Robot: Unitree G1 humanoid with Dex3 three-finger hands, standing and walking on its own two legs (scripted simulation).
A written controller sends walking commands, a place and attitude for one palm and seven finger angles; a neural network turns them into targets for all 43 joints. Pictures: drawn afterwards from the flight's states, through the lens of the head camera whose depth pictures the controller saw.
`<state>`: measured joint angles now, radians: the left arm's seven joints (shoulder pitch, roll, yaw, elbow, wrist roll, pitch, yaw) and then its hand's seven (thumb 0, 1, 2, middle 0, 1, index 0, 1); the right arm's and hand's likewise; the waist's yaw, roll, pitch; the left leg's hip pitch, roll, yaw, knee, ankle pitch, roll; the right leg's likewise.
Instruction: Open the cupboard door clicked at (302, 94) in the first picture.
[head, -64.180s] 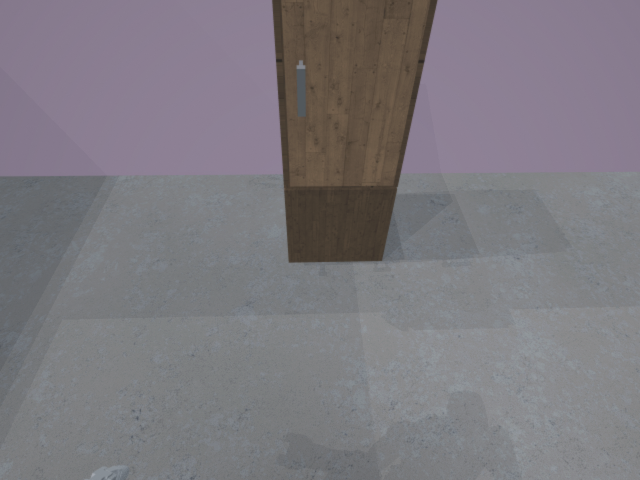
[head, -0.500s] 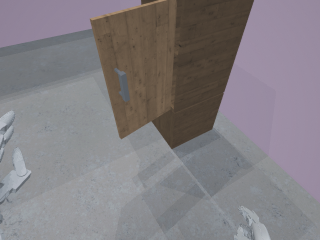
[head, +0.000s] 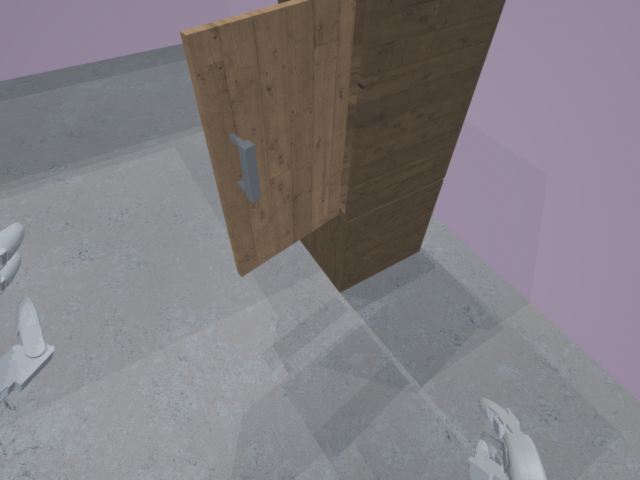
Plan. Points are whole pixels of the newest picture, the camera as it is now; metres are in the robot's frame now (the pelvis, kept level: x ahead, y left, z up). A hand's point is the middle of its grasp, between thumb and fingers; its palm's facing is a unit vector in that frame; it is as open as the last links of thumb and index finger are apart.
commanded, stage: let the arm hang, fingers relaxed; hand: left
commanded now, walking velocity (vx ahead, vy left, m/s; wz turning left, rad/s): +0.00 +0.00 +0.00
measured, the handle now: (244, 167) +0.64 +0.18 +0.00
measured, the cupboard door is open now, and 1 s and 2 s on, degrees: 100 100 100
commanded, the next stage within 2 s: look to check the result in 1.12 s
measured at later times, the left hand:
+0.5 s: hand out of the picture -0.01 +0.18 -0.17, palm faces +0.03 -0.97 -0.24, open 7.2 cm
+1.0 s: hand out of the picture +0.06 +0.19 -0.15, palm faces +0.04 -0.96 -0.28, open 7.4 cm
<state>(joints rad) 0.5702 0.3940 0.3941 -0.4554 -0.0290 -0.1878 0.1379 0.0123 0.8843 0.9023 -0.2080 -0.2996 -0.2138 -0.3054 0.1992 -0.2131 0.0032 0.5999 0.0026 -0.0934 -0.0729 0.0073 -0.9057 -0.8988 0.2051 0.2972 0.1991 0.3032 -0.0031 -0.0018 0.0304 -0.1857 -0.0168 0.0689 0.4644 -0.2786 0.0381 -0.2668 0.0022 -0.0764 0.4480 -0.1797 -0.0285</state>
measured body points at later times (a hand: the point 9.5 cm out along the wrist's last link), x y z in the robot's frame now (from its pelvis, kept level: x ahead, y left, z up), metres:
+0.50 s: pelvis -0.02 -0.03 +0.00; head +0.01 -0.02 +0.45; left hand -0.01 +0.23 -0.15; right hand -0.01 -0.29 -0.15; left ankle -0.02 +0.09 -0.74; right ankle +0.04 -0.10 -0.74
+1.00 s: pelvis +0.00 -0.02 +0.01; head +0.01 -0.04 +0.46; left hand +0.05 +0.24 -0.13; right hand +0.03 -0.27 -0.16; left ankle -0.02 +0.09 -0.74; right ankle +0.04 -0.10 -0.74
